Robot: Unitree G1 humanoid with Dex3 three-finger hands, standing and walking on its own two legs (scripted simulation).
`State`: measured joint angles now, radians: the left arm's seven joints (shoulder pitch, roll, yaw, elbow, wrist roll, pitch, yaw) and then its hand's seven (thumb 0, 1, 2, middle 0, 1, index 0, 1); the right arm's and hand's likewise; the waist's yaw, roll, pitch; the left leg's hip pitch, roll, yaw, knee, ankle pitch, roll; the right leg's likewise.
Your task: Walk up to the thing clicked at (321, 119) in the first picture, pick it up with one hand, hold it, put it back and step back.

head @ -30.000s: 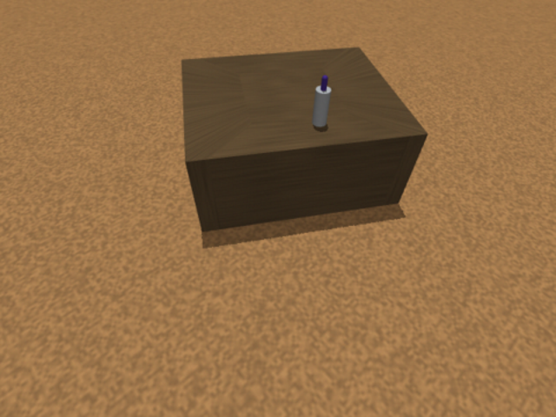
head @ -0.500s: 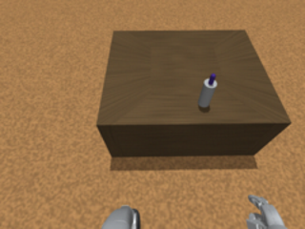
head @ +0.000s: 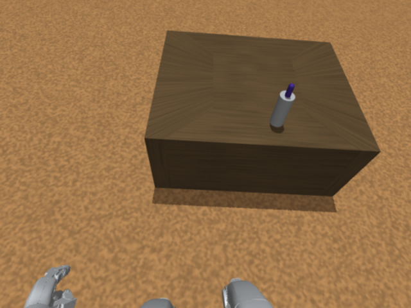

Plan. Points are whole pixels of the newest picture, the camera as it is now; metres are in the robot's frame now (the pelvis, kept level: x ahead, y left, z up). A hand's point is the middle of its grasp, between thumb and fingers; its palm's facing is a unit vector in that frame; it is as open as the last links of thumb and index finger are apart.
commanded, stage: step back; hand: right
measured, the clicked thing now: (283, 104) +0.84 -0.32 -0.23
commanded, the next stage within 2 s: stand in 1.82 s
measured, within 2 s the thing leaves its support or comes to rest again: neither
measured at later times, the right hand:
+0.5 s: hand out of the picture -0.07 -0.28 -0.15, palm faces +0.04 +0.94 -0.34, open 7.4 cm
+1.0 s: hand out of the picture -0.16 -0.27 -0.13, palm faces +0.02 +0.92 -0.39, open 7.4 cm
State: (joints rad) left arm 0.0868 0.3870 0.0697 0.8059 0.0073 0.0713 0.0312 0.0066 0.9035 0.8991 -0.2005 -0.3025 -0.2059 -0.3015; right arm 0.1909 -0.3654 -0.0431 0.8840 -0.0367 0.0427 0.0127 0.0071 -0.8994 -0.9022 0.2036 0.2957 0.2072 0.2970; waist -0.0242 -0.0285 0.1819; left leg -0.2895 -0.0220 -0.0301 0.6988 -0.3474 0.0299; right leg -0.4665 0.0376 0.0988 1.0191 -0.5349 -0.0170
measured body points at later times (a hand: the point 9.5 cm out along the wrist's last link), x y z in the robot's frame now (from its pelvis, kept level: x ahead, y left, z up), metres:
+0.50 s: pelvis -0.15 -0.01 +0.01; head -0.11 -0.05 +0.46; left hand -0.08 +0.31 -0.09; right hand -0.07 -0.33 -0.13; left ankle -0.15 +0.15 -0.63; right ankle -0.15 -0.13 -0.72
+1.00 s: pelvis -0.26 +0.00 +0.01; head -0.24 +0.00 +0.45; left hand -0.18 +0.30 -0.12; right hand -0.16 -0.32 -0.11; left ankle -0.23 +0.13 -0.71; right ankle -0.28 -0.13 -0.72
